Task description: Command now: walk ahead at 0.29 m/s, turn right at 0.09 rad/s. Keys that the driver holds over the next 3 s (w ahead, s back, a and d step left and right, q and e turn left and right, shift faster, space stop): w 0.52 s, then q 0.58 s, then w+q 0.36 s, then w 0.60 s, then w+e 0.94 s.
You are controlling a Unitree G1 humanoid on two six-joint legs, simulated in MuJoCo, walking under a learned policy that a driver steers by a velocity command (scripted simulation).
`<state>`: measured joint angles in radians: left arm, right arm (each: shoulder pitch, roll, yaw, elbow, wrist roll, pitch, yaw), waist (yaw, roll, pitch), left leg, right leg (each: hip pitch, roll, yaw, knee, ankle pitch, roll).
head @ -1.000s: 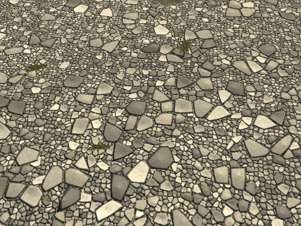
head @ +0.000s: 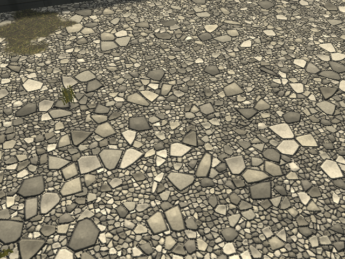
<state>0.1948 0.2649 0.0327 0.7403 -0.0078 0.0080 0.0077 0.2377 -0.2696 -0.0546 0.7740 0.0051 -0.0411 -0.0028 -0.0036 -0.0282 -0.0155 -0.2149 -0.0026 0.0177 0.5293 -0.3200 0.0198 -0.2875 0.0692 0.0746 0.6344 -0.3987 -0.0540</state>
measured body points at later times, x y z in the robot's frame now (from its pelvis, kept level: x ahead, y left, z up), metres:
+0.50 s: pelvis +0.20 -0.07 +0.01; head +0.23 -0.08 +0.45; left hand +0.34 +0.20 -0.09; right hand +0.27 -0.35 -0.12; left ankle +0.11 +0.09 -0.64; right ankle +0.24 -0.16 -0.73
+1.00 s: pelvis +0.40 -0.05 +0.00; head +0.45 -0.02 +0.44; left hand +0.49 +0.25 -0.12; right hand +0.62 -0.29 -0.09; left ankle +0.49 +0.04 -0.73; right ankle +0.37 -0.20 -0.65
